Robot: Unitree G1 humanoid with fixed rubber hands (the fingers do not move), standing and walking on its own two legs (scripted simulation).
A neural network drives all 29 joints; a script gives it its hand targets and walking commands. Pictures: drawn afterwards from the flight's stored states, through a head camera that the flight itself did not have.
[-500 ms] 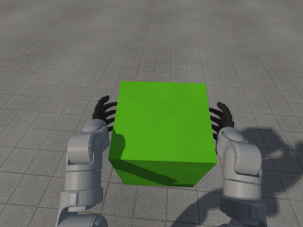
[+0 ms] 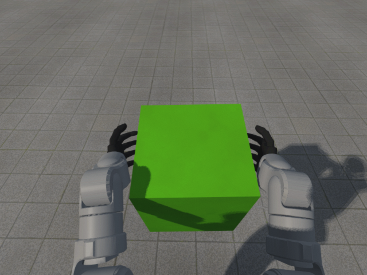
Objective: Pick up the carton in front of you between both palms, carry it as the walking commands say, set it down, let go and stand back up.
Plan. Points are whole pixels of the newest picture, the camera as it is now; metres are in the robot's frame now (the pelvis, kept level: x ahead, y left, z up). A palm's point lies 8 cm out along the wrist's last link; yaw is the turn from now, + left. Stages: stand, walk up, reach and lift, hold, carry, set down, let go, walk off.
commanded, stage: carry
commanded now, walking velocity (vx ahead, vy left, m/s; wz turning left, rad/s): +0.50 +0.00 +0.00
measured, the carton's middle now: (191, 173) +0.34 -0.02 +0.04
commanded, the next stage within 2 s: hold in 1.98 s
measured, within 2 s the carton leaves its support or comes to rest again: neither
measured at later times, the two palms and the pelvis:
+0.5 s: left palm (122, 95) +0.55 +0.16 +0.11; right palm (233, 95) +0.54 -0.14 +0.11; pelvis +0.27 +0.01 +0.02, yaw -1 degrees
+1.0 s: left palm (132, 81) +0.61 +0.14 +0.11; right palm (235, 83) +0.60 -0.16 +0.11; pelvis +0.37 +0.00 +0.02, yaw -2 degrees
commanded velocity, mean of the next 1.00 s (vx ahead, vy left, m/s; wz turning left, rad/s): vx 0.11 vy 0.00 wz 0.00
